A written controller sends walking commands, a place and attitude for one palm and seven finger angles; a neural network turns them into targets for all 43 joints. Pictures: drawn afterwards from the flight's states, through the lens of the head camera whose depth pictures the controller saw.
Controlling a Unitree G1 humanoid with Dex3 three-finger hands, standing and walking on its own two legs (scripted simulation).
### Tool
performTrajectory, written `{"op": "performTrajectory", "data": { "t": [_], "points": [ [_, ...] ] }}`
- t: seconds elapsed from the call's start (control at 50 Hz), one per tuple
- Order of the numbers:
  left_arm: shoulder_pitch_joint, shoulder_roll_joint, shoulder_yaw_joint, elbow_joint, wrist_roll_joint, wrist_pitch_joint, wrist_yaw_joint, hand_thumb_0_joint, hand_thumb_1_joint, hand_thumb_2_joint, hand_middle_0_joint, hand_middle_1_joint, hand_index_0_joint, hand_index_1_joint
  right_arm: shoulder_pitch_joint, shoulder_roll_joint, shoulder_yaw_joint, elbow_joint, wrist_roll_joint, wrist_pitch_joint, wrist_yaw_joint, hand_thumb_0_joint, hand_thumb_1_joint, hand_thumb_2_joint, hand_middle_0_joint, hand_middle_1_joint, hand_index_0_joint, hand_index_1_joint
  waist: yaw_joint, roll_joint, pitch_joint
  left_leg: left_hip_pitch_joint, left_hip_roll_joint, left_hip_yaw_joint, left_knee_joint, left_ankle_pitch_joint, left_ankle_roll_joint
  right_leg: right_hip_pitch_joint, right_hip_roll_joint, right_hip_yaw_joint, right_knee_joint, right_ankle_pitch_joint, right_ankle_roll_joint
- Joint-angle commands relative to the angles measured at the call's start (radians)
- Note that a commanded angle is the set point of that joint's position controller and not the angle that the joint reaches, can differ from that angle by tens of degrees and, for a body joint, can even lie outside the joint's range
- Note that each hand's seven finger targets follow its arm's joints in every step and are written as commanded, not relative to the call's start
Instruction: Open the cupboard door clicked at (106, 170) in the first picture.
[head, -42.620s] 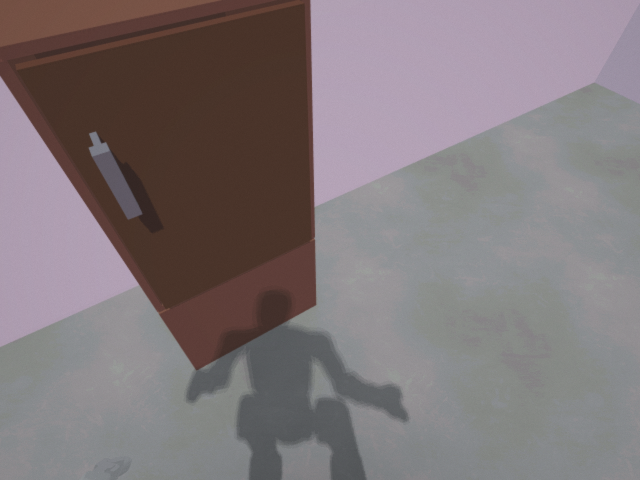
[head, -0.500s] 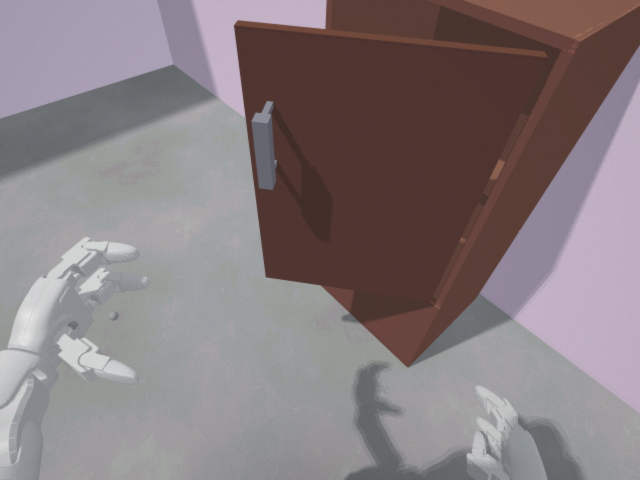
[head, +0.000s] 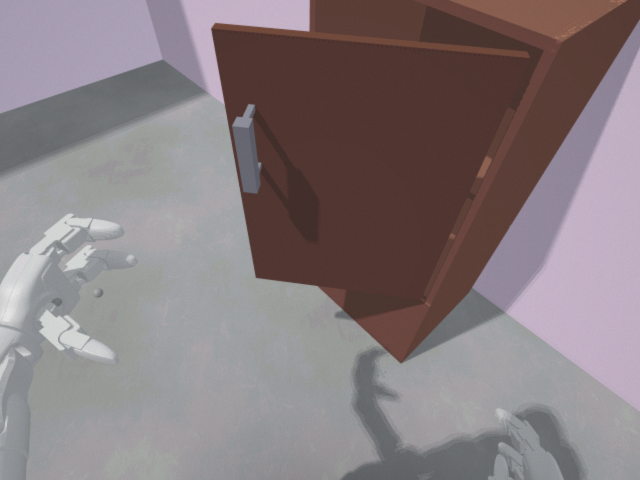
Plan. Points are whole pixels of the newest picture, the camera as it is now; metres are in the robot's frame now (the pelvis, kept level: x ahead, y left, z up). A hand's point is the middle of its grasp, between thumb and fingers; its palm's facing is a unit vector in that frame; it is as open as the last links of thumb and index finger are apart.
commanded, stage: raise the hand with hooked fingers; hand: left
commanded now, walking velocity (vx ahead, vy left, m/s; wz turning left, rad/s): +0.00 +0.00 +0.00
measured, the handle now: (251, 149) +0.57 +0.15 +0.08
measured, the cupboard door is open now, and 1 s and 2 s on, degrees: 39 39 39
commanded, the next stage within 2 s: move the hooked fingers beside the handle in 0.22 s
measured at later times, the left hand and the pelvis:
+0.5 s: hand (131, 285) +0.30 +0.24 +0.10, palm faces +0.01 -1.00 -0.04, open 14.0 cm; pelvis -0.01 -0.05 +0.00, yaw +0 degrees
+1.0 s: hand (147, 232) +0.38 +0.25 +0.10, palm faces -0.06 -1.00 -0.01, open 14.0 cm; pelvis +0.00 -0.02 -0.01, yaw -2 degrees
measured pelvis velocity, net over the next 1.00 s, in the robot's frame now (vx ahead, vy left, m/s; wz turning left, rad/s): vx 0.00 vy -0.02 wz -0.03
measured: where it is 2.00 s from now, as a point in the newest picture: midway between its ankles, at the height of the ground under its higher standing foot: outside the picture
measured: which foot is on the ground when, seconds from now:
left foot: down 0.00-1.00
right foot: down 0.00-1.00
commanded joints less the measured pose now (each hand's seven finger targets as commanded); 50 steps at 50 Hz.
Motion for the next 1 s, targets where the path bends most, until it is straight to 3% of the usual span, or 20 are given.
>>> {"op": "performTrajectory", "data": {
  "t": [0.0,0.04,0.12,0.24,0.26,0.3,0.34,0.42,0.46,0.48,0.54,0.58,0.66,0.74,0.82,0.88,0.94,0.96,0.98],
  "points": [
    [-0.236,0.293,0.13,-0.21,-0.037,-0.091,0.026,0.0,-0.5,0.3,-0.3,-1.2,-0.3,-1.2,-0.05,-0.137,-0.055,-0.137,0.006,-0.052,-0.013,0.0,-0.9,-0.9,0.2,0.3,0.2,0.3,0.015,0.118,-0.243,0.241,0.086,-0.121,-0.095,0.429,-0.108,0.001,0.009,-0.006,-0.043,0.226,-0.028],
    [-0.247,0.276,0.11,-0.204,-0.034,-0.086,0.023,0.0,-0.5,0.3,-0.3,-1.2,-0.3,-1.2,-0.057,-0.136,-0.054,-0.136,0.009,-0.051,-0.02,0.0,-0.9,-0.9,0.2,0.3,0.2,0.3,0.008,0.13,-0.234,0.221,0.081,-0.112,-0.093,0.386,-0.096,0.004,0.005,-0.002,-0.048,0.22,-0.027],
    [-0.241,0.246,0.071,-0.142,-0.038,-0.058,-0.003,0.0,-0.5,0.3,-0.3,-1.2,-0.3,-1.2,-0.071,-0.138,-0.051,-0.137,0.02,-0.047,-0.03,0.0,-0.9,-0.9,0.2,0.3,0.2,0.3,-0.004,0.063,-0.197,0.143,0.065,-0.081,-0.089,0.256,-0.059,0.027,0.002,0.017,-0.071,0.2,-0.022],
    [-0.258,0.282,0.107,-0.133,-0.051,-0.072,-0.003,0.0,-0.5,0.3,-0.3,-1.2,-0.3,-1.2,-0.087,-0.133,-0.046,-0.138,0.021,-0.051,-0.037,0.0,-0.9,-0.9,0.2,0.3,0.2,0.3,0.002,0.008,-0.218,0.087,0.053,-0.059,-0.066,0.221,-0.041,0.082,-0.01,0.057,-0.079,0.209,-0.011],
    [-0.254,0.299,0.119,-0.13,-0.052,-0.077,0.0,0.0,-0.5,0.3,-0.3,-1.2,-0.3,-1.2,-0.088,-0.133,-0.045,-0.133,0.019,-0.05,-0.036,0.0,-0.9,-0.9,0.2,0.3,0.2,0.3,0.008,0.01,-0.215,0.07,0.054,-0.052,-0.054,0.224,-0.041,0.099,-0.015,0.078,-0.08,0.219,-0.01],
    [-0.256,0.277,0.107,-0.139,-0.054,-0.088,0.004,0.0,-0.5,0.3,-0.3,-1.2,-0.3,-1.2,-0.089,-0.123,-0.043,-0.133,0.023,-0.05,-0.035,0.0,-0.9,-0.9,0.2,0.3,0.2,0.3,0.004,0.029,-0.222,0.072,0.053,-0.045,-0.054,0.225,-0.039,0.104,-0.018,0.085,-0.081,0.231,-0.004],
    [-0.333,0.309,0.116,-0.126,-0.042,-0.099,0.015,0.0,-0.5,0.3,-0.3,-1.2,-0.3,-1.2,-0.087,-0.124,-0.041,-0.12,0.023,-0.048,-0.041,0.0,-0.9,-0.9,0.2,0.3,0.2,0.3,-0.007,0.064,-0.201,0.062,0.054,-0.043,-0.049,0.206,-0.04,0.087,-0.021,0.092,-0.085,0.207,-0.002],
    [-0.435,0.378,0.149,-0.008,-0.023,-0.105,0.012,0.0,-0.5,0.3,-0.3,-1.2,-0.3,-1.2,-0.067,-0.131,-0.039,-0.092,0.025,-0.033,-0.051,0.0,-0.9,-0.9,0.2,0.3,0.2,0.3,-0.029,0.029,-0.187,-0.006,0.056,-0.031,-0.028,0.163,-0.039,0.101,-0.042,0.147,-0.101,0.175,0.019],
    [-0.476,0.385,0.141,0.061,-0.022,-0.105,-0.005,0.0,-0.5,0.3,-0.3,-1.2,-0.3,-1.2,-0.057,-0.136,-0.038,-0.082,0.027,-0.026,-0.052,0.0,-0.9,-0.9,0.2,0.3,0.2,0.3,-0.035,-0.001,-0.194,-0.031,0.058,-0.029,-0.014,0.16,-0.039,0.117,-0.054,0.174,-0.099,0.193,0.031],
    [-0.5,0.39,0.135,0.079,-0.017,-0.111,-0.015,0.0,-0.5,0.3,-0.3,-1.2,-0.3,-1.2,-0.057,-0.136,-0.037,-0.079,0.03,-0.025,-0.051,0.0,-0.9,-0.9,0.2,0.3,0.2,0.3,-0.034,0.048,-0.206,-0.032,0.057,-0.028,-0.014,0.165,-0.04,0.123,-0.056,0.178,-0.097,0.208,0.03],
    [-0.557,0.359,0.087,0.108,-0.015,-0.123,-0.042,0.0,-0.5,0.3,-0.3,-1.2,-0.3,-1.2,-0.046,-0.136,-0.041,-0.078,0.033,-0.028,-0.05,0.0,-0.9,-0.9,0.2,0.3,0.2,0.3,-0.04,0.091,-0.262,0.017,0.056,-0.029,-0.01,0.205,-0.037,0.114,-0.05,0.159,-0.078,0.261,0.023],
    [-0.556,0.38,0.103,0.151,-0.018,-0.123,-0.057,0.0,-0.5,0.3,-0.3,-1.2,-0.3,-1.2,-0.027,-0.145,-0.043,-0.075,0.032,-0.022,-0.047,0.0,-0.9,-0.9,0.2,0.3,0.2,0.3,-0.036,0.037,-0.296,-0.001,0.057,-0.029,-0.005,0.227,-0.037,0.14,-0.049,0.163,-0.063,0.324,0.03],
    [-0.532,0.427,0.149,0.255,-0.018,-0.117,-0.061,0.0,-0.5,0.3,-0.3,-1.2,-0.3,-1.2,-0.003,-0.16,-0.049,-0.08,0.031,-0.007,-0.036,0.0,-0.9,-0.9,0.2,0.3,0.2,0.3,-0.015,-0.024,-0.281,-0.052,0.055,-0.029,-0.005,0.233,-0.037,0.142,-0.049,0.158,-0.046,0.357,0.032],
    [-0.574,0.456,0.165,0.263,0.003,-0.14,-0.045,0.0,-0.5,0.3,-0.3,-1.2,-0.3,-1.2,0.018,-0.162,-0.057,-0.085,0.028,0.008,-0.027,0.0,-0.9,-0.9,0.2,0.3,0.2,0.3,-0.011,0.024,-0.313,-0.034,0.055,-0.022,-0.022,0.244,-0.035,0.128,-0.035,0.125,-0.033,0.34,0.015],
    [-0.654,0.42,0.125,0.215,0.009,-0.177,-0.028,0.0,-0.5,0.3,-0.3,-1.2,-0.3,-1.2,0.037,-0.156,-0.063,-0.091,0.026,0.018,-0.023,0.0,-0.9,-0.9,0.2,0.3,0.2,0.3,-0.027,0.068,-0.348,0.04,0.059,-0.025,-0.027,0.266,-0.031,0.086,-0.009,0.096,-0.025,0.312,0.001],
    [-0.701,0.429,0.128,0.234,0.012,-0.187,-0.021,0.0,-0.5,0.3,-0.3,-1.2,-0.3,-1.2,0.054,-0.162,-0.063,-0.079,0.024,0.03,-0.025,0.0,-0.9,-0.9,0.2,0.3,0.2,0.3,-0.039,0.06,-0.334,0.05,0.063,-0.032,-0.033,0.266,-0.032,0.059,0.0,0.083,-0.025,0.292,-0.006],
    [-0.738,0.373,0.067,0.269,0.027,-0.176,-0.017,0.0,-0.5,0.3,-0.3,-1.2,-0.3,-1.2,0.059,-0.16,-0.061,-0.073,0.024,0.038,-0.027,0.0,-0.9,-0.9,0.2,0.3,0.2,0.3,-0.052,0.115,-0.301,0.087,0.068,-0.047,-0.044,0.256,-0.038,-0.018,0.003,0.059,-0.028,0.237,-0.015],
    [-0.771,0.376,0.06,0.288,0.029,-0.17,-0.014,0.0,-0.5,0.3,-0.3,-1.2,-0.3,-1.2,0.069,-0.166,-0.06,-0.068,0.024,0.044,-0.028,0.0,-0.9,-0.9,0.2,0.3,0.2,0.3,-0.057,0.081,-0.29,0.087,0.071,-0.058,-0.045,0.27,-0.04,-0.026,0.006,0.05,-0.025,0.234,-0.021],
    [-0.796,0.366,0.043,0.307,0.041,-0.164,-0.009,0.0,-0.5,0.3,-0.3,-1.2,-0.3,-1.2,0.071,-0.165,-0.061,-0.065,0.025,0.048,-0.029,0.0,-0.9,-0.9,0.2,0.3,0.2,0.3,-0.065,0.106,-0.278,0.101,0.073,-0.061,-0.048,0.266,-0.043,-0.06,0.008,0.046,-0.027,0.219,-0.019]
  ]
}}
